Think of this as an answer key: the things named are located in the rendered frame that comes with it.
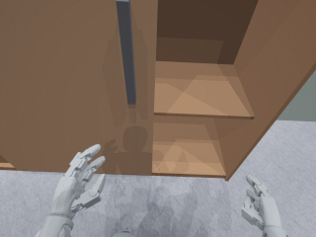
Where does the right robot forearm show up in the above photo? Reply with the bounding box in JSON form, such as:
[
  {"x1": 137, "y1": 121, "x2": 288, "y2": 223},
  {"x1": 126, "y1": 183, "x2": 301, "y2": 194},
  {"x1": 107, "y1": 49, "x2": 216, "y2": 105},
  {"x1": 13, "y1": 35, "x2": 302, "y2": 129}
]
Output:
[{"x1": 262, "y1": 226, "x2": 289, "y2": 237}]

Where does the right robot hand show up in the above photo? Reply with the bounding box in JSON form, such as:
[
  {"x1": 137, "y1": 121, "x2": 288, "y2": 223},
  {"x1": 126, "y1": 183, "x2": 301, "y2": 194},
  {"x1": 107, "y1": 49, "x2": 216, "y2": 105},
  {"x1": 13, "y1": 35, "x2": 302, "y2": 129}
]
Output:
[{"x1": 241, "y1": 174, "x2": 283, "y2": 231}]

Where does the left robot hand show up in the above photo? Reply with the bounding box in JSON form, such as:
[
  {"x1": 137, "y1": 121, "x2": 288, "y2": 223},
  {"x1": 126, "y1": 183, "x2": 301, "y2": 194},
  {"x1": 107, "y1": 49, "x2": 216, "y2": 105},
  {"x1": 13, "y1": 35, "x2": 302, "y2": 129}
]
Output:
[{"x1": 50, "y1": 144, "x2": 107, "y2": 220}]

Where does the left robot forearm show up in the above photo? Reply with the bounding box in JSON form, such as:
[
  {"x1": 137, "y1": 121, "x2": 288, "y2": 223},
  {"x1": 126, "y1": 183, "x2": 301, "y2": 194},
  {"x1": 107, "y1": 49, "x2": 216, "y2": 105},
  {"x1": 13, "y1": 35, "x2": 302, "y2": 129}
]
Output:
[{"x1": 35, "y1": 214, "x2": 74, "y2": 237}]

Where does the handle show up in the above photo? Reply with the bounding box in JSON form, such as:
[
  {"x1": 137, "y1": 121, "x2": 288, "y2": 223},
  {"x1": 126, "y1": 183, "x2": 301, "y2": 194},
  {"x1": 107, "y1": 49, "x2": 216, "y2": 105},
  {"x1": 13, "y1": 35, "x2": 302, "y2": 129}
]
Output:
[{"x1": 116, "y1": 0, "x2": 136, "y2": 105}]

